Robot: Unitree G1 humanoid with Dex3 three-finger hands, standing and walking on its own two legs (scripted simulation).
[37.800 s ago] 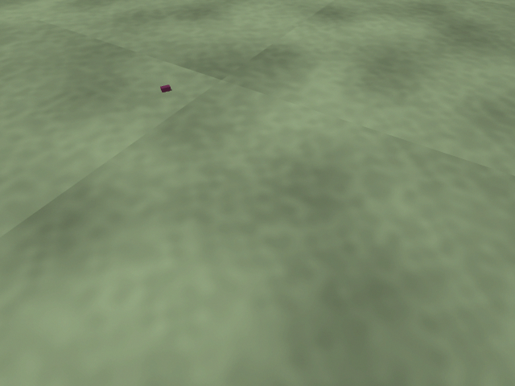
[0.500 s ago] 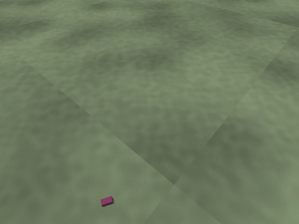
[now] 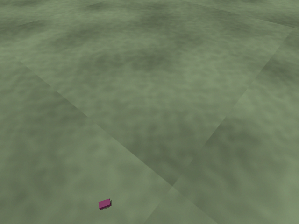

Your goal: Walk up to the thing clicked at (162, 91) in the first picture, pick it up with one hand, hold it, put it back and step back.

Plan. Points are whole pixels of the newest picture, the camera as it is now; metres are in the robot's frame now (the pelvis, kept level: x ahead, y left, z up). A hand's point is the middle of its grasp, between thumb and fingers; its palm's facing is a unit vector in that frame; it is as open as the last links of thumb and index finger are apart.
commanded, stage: stand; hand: left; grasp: from above
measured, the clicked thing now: (104, 204) +0.40 +0.28 -0.77
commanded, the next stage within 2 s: step back in 0.54 s
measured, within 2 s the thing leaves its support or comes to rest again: neither
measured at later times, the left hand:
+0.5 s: hand out of the picture +0.07 +0.25 -0.16, palm faces +0.00 -0.94 -0.34, open 7.4 cm
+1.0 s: hand out of the picture +0.07 +0.31 -0.18, palm faces -0.06 -0.93 -0.36, open 7.4 cm
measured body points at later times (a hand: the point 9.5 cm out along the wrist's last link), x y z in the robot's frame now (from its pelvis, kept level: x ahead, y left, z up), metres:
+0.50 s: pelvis +0.00 +0.00 +0.00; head +0.01 +0.00 +0.45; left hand +0.07 +0.30 -0.13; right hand +0.06 -0.30 -0.14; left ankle -0.02 +0.13 -0.75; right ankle +0.00 -0.12 -0.75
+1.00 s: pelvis -0.08 +0.04 -0.01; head +0.00 +0.08 +0.43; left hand +0.07 +0.35 -0.15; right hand -0.03 -0.28 -0.12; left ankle -0.06 +0.13 -0.75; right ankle -0.10 -0.11 -0.67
